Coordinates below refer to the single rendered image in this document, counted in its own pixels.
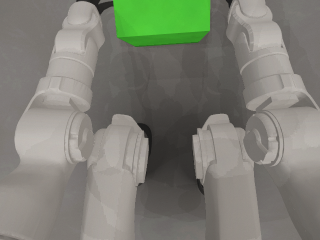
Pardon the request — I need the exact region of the robot right upper arm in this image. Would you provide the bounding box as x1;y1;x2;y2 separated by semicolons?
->
243;106;320;240

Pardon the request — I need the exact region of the carton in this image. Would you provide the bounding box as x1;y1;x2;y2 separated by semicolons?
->
113;0;211;47

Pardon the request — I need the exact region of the robot right forearm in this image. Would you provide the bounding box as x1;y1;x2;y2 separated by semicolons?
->
226;0;320;113

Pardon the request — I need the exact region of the robot left upper arm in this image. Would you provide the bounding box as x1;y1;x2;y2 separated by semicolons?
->
0;107;95;240

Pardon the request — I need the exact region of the robot left hand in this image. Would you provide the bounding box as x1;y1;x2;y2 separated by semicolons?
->
76;0;114;15

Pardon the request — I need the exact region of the robot left forearm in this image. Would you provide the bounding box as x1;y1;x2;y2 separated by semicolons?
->
14;1;105;151

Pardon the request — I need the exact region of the robot right shin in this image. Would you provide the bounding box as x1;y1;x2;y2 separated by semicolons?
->
199;114;254;186

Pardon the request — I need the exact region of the robot right thigh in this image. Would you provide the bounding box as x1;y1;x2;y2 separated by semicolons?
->
192;123;262;240

